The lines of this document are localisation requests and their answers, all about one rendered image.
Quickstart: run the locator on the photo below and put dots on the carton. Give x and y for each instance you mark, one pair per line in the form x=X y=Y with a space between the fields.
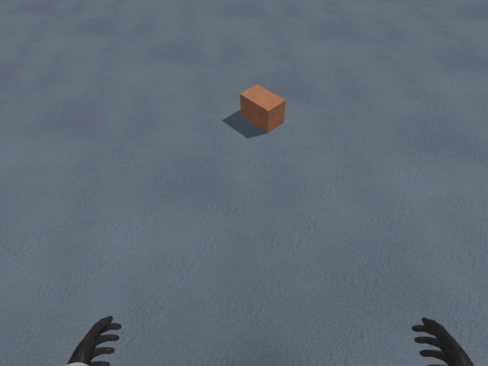
x=262 y=108

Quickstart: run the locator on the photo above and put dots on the right robot hand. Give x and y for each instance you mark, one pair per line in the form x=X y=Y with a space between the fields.
x=451 y=353

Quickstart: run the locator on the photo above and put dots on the left robot hand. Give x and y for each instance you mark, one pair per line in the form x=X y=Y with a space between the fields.
x=86 y=350

